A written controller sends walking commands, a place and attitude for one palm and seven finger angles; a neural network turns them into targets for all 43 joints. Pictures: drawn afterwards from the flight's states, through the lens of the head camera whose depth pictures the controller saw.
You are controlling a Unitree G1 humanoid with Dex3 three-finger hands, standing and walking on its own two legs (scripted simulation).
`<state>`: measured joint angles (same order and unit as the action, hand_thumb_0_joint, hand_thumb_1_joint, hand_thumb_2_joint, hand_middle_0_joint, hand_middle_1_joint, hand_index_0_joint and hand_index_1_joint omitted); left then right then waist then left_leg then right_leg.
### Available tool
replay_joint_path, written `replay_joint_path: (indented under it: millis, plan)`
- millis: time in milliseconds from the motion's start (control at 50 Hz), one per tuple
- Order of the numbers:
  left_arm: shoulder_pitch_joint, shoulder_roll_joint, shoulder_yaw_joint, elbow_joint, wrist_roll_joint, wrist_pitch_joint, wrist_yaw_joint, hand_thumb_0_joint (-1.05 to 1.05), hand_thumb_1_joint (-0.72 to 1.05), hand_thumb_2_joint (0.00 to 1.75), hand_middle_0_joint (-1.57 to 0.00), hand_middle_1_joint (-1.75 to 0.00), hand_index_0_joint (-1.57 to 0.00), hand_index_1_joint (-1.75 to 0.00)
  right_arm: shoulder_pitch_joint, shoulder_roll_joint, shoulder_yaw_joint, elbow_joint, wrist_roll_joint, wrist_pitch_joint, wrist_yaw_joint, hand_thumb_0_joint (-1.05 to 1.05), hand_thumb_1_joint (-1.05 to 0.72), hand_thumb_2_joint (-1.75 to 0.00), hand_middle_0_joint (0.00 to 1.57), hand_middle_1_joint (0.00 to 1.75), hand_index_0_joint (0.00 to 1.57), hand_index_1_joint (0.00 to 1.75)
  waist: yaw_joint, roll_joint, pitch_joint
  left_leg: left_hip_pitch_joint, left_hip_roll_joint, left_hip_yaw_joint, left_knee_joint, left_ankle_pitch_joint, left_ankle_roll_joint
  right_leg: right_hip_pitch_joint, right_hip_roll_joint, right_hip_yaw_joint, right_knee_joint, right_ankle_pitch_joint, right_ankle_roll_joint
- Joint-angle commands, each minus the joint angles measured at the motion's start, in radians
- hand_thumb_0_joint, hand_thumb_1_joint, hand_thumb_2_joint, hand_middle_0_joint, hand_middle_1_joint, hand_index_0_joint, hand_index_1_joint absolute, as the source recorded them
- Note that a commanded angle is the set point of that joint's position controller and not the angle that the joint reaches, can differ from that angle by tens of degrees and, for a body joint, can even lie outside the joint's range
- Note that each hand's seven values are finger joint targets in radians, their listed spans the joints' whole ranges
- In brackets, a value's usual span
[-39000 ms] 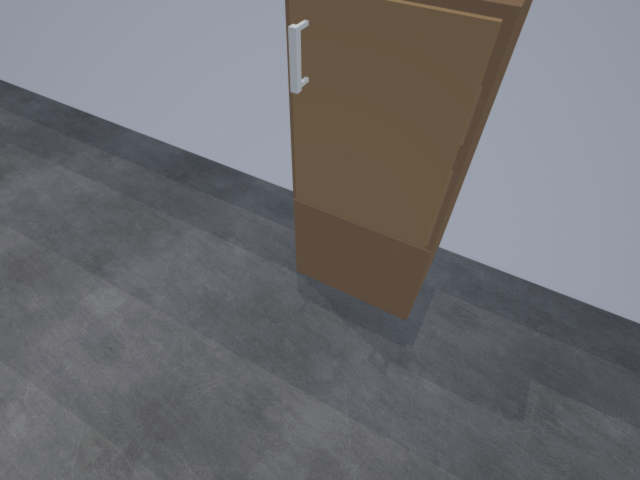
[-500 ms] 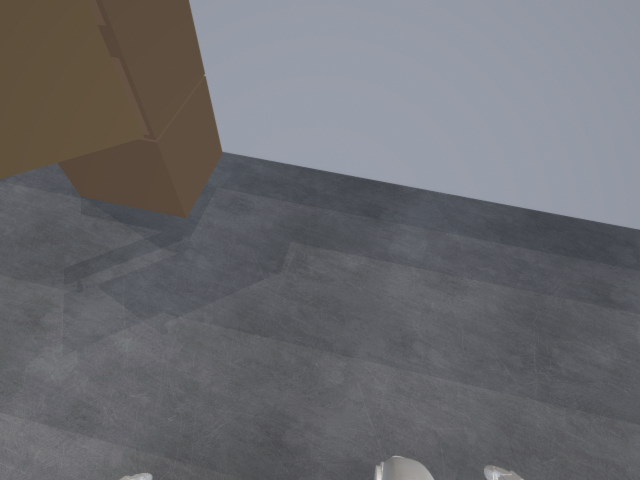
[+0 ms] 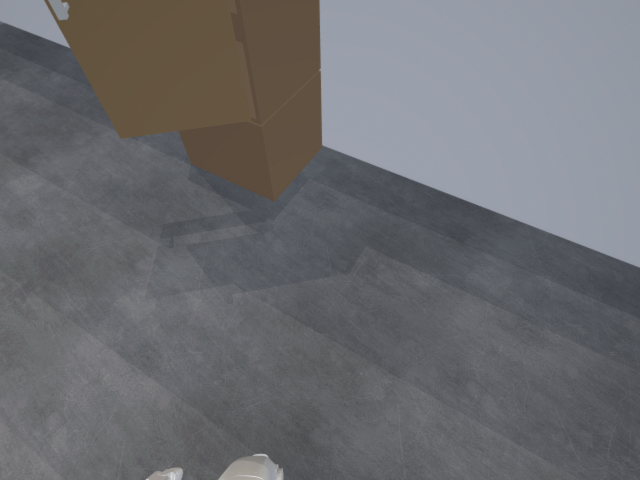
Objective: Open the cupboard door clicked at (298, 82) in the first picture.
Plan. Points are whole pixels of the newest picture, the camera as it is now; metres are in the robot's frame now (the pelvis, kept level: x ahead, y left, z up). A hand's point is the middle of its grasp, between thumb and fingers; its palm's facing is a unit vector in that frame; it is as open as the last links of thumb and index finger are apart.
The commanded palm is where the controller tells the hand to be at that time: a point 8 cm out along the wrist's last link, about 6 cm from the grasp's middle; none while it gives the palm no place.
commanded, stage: turn to face it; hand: left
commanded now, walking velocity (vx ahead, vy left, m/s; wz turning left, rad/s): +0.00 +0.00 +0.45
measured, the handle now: out of the picture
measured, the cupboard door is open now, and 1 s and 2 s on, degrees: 42 42 42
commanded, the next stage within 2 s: take the last steps up to it in 0.52 s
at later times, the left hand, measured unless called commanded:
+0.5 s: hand out of the picture +0.07 +0.22 -0.16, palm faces +0.18 -0.95 -0.25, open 7.4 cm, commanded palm none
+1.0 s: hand out of the picture -0.06 +0.22 -0.19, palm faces +0.42 -0.89 -0.18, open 7.4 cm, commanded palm none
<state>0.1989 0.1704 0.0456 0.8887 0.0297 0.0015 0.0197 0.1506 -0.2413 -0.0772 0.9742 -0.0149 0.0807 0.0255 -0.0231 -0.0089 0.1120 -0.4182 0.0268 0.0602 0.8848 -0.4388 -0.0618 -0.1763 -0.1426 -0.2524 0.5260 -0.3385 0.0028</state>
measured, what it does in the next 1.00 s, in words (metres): steps on the spot, turning left: left foot, then right foot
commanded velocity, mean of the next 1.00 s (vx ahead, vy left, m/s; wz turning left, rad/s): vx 0.12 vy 0.06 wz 0.24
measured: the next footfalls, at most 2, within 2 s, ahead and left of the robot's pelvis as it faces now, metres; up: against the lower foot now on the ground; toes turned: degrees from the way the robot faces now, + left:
left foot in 0.10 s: +0.05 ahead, +0.13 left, +0.00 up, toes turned +9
right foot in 0.52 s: +0.07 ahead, -0.11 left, +0.00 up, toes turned +4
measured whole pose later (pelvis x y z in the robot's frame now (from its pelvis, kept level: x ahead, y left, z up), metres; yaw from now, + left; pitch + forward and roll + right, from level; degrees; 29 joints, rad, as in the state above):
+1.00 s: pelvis +0.04 +0.06 -0.01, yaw +20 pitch +0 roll +0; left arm 0.37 0.19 0.08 1.08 0.04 -0.01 -0.01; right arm 0.16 -0.21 -0.06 1.01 -0.02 0.01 0.03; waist 0.05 -0.05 0.05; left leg -0.28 0.03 0.10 0.53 -0.30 -0.01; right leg -0.14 -0.19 -0.22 0.54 -0.37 0.07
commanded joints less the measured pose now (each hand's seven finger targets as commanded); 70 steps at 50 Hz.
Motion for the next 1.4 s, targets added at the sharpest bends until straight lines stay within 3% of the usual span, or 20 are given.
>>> replay_joint_path:
  millis: [0,40,60,80,100,200,440,480,500,520,540,620,720,840,940,980,1020,1080,1140,1380]
  plan:
    - [0.094,0.233,0.065,-0.028,0.002,-0.016,0.013,0.0,0.9,0.9,-0.2,-0.3,-0.2,-0.3,-0.062,-0.025,0.0,-0.11,0.006,-0.041,0.004,0.0,-0.9,-0.9,0.2,0.3,0.2,0.3,0.055,-0.214,-0.147,0.02,-0.025,0.06,-0.21,0.019,0.023,0.163,-0.236,0.123,-0.026,0.747,-0.085]
    - [0.06,0.237,0.065,-0.032,-0.012,-0.014,0.005,0.0,0.9,0.9,-0.2,-0.3,-0.2,-0.3,0.024,-0.062,-0.008,-0.089,-0.001,-0.049,0.0,0.0,-0.9,-0.9,0.2,0.3,0.2,0.3,-0.006,-0.14,-0.176,0.226,-0.039,0.066,-0.403,0.217,0.044,0.043,-0.207,0.064,0.107,0.646,-0.03]
    - [0.053,0.206,0.058,-0.047,-0.02,-0.01,-0.001,0.0,0.9,0.9,-0.2,-0.3,-0.2,-0.3,0.087,-0.136,-0.026,-0.076,-0.007,-0.058,-0.005,0.0,-0.9,-0.9,0.2,0.3,0.2,0.3,-0.045,0.025,-0.235,0.412,0.08,-0.072,-0.457,0.432,0.095,-0.121,-0.143,0.032,0.274,0.421,0.022]
    - [0.014,0.129,0.033,-0.084,-0.026,-0.005,-0.007,0.0,0.9,0.9,-0.2,-0.3,-0.2,-0.3,0.158,-0.237,-0.054,-0.069,-0.011,-0.062,-0.013,0.0,-0.9,-0.9,0.2,0.3,0.2,0.3,-0.083,0.323,-0.259,0.52,0.35,-0.428,-0.495,0.799,0.236,-0.377,0.001,0.051,0.509,-0.28,0.083]
    - [-0.043,0.139,0.029,-0.102,-0.018,0.014,0.003,0.0,0.9,0.9,-0.2,-0.3,-0.2,-0.3,0.189,-0.261,-0.052,-0.052,-0.006,-0.052,-0.026,0.0,-0.9,-0.9,0.2,0.3,0.2,0.3,-0.094,0.236,-0.273,0.457,0.403,-0.423,-0.49,0.865,0.312,-0.38,0.009,0.188,0.601,-0.353,0.065]
    - [0.004,0.132,0.038,-0.022,-0.007,0.032,-0.01,0.0,0.9,0.9,-0.2,-0.3,-0.2,-0.3,0.01,-0.146,-0.012,-0.095,-0.013,-0.07,-0.05,0.0,-0.9,-0.9,0.2,0.3,0.2,0.3,0.004,0.141,-0.113,0.234,0.243,-0.253,-0.557,0.559,0.237,-0.354,0.017,0.242,0.625,-0.099,0.064]
    - [0.068,0.094,0.025,0.012,-0.017,0.012,-0.003,0.0,0.9,0.9,-0.2,-0.3,-0.2,-0.3,0.02,-0.127,-0.009,-0.06,-0.009,-0.061,-0.044,0.0,-0.9,-0.9,0.2,0.3,0.2,0.3,0.036,0.152,-0.134,0.158,0.176,-0.255,-0.485,0.493,0.199,-0.048,0.108,0.172,0.066,0.036,0.057]
    - [0.128,0.154,0.035,0.031,-0.01,-0.01,0.006,0.0,0.9,0.9,-0.2,-0.3,-0.2,-0.3,0.018,-0.079,-0.004,-0.059,0.006,-0.063,-0.036,0.0,-0.9,-0.9,0.2,0.3,0.2,0.3,0.063,-0.007,-0.16,0.045,0.073,-0.183,-0.356,0.298,0.111,0.127,0.003,0.28,-0.163,0.181,0.029]
    - [0.137,0.225,0.049,0.037,-0.001,-0.019,0.012,0.0,0.9,0.9,-0.2,-0.3,-0.2,-0.3,0.033,-0.016,0.006,-0.071,0.011,-0.063,-0.032,0.0,-0.9,-0.9,0.2,0.3,0.2,0.3,0.058,-0.255,-0.15,-0.082,-0.058,-0.056,-0.177,0.035,0.048,0.18,-0.212,0.507,-0.224,0.291,-0.063]
    - [0.135,0.247,0.045,0.028,-0.004,-0.019,0.011,0.0,0.9,0.9,-0.2,-0.3,-0.2,-0.3,0.005,-0.047,-0.001,-0.081,0.008,-0.05,-0.03,0.0,-0.9,-0.9,0.2,0.3,0.2,0.3,0.077,-0.254,-0.133,-0.055,-0.057,-0.079,0.024,-0.168,0.043,0.049,-0.329,0.555,-0.262,0.32,-0.162]
    - [0.085,0.206,0.036,0.021,-0.006,-0.021,0.015,0.0,0.9,0.9,-0.2,-0.3,-0.2,-0.3,0.002,-0.046,-0.007,-0.065,0.002,-0.043,-0.028,0.0,-0.9,-0.9,0.2,0.3,0.2,0.3,0.052,-0.19,-0.096,-0.076,-0.038,-0.11,0.141,-0.12,0.044,0.011,-0.277,0.496,-0.256,0.331,-0.181]
    - [0.052,0.144,0.026,0.021,-0.012,-0.029,0.014,0.0,0.9,0.9,-0.2,-0.3,-0.2,-0.3,0.049,-0.019,-0.004,-0.006,0.002,-0.031,-0.021,0.0,-0.9,-0.9,0.2,0.3,0.2,0.3,0.023,-0.172,-0.076,-0.103,-0.012,-0.083,0.234,0.02,0.017,0.045,-0.167,0.303,-0.222,0.471,-0.117]
    - [0.135,0.159,0.046,0.062,-0.005,-0.046,0.008,0.0,0.9,0.9,-0.2,-0.3,-0.2,-0.3,-0.004,-0.004,-0.003,-0.01,-0.005,-0.043,-0.004,0.0,-0.9,-0.9,0.2,0.3,0.2,0.3,0.072,-0.121,-0.065,-0.156,0.023,-0.049,0.105,0.052,0.007,0.134,-0.227,0.323,-0.299,0.157,-0.12]
    - [0.192,0.19,0.06,0.118,0.005,-0.053,-0.005,0.0,0.9,0.9,-0.2,-0.3,-0.2,-0.3,-0.081,0.007,0.009,-0.043,-0.003,-0.064,0.011,0.0,-0.9,-0.9,0.2,0.3,0.2,0.3,0.106,-0.166,-0.049,-0.109,0.026,0.004,-0.135,0.018,0.018,0.159,-0.268,0.294,-0.295,0.118,-0.13]
    - [0.098,0.194,0.06,0.117,-0.001,-0.039,-0.018,0.0,0.9,0.9,-0.2,-0.3,-0.2,-0.3,0.124,-0.033,0.005,0.011,-0.003,-0.088,0.005,0.0,-0.9,-0.9,0.2,0.3,0.2,0.3,-0.013,-0.062,-0.088,0.361,-0.038,0.087,-0.453,0.147,0.044,-0.144,-0.167,0.128,-0.114,-0.045,-0.039]
    - [0.046,0.087,0.035,0.055,-0.01,-0.032,-0.029,0.0,0.9,0.9,-0.2,-0.3,-0.2,-0.3,0.346,-0.2,-0.041,0.052,-0.018,-0.095,-0.021,0.0,-0.9,-0.9,0.2,0.3,0.2,0.3,-0.109,0.391,-0.155,0.561,0.298,-0.425,-0.641,-0.053,0.188,-0.47,0.058,0.027,0.434,-0.288,0.038]
    - [-0.049,0.081,0.028,0.034,0.0,-0.035,-0.024,0.0,0.9,0.9,-0.2,-0.3,-0.2,-0.3,0.325,-0.164,-0.02,0.057,-0.015,-0.097,-0.039,0.0,-0.9,-0.9,0.2,0.3,0.2,0.3,-0.091,0.208,-0.077,0.429,0.329,-0.415,-0.698,-0.036,0.261,-0.549,0.01,0.186,0.642,-0.209,-0.014]
    - [0.034,0.071,0.025,0.101,0.003,-0.027,-0.038,0.0,0.9,0.9,-0.2,-0.3,-0.2,-0.3,0.192,-0.067,0.015,0.018,-0.011,-0.124,-0.046,0.0,-0.9,-0.9,0.2,0.3,0.2,0.3,0.0,0.119,-0.011,0.293,0.256,-0.265,-0.726,0.126,0.222,-0.485,-0.021,0.221,0.682,0.005,-0.007]
    - [0.067,0.057,0.02,0.116,-0.002,-0.022,-0.035,0.0,0.9,0.9,-0.2,-0.3,-0.2,-0.3,0.235,-0.048,0.024,0.044,-0.006,-0.148,-0.049,0.0,-0.9,-0.9,0.2,0.3,0.2,0.3,0.022,0.062,-0.038,0.362,0.221,-0.168,-0.712,0.44,0.219,-0.485,0.0,0.218,0.638,0.083,0.009]
    - [-0.194,0.03,0.008,0.009,-0.011,-0.025,-0.038,0.0,0.9,0.9,-0.2,-0.3,-0.2,-0.3,0.404,-0.012,0.038,0.154,-0.017,-0.152,-0.059,0.0,-0.9,-0.9,0.2,0.3,0.2,0.3,-0.026,0.048,0.049,0.45,0.242,-0.102,-0.684,0.669,0.232,-0.468,0.04,0.179,0.264,0.145,-0.019]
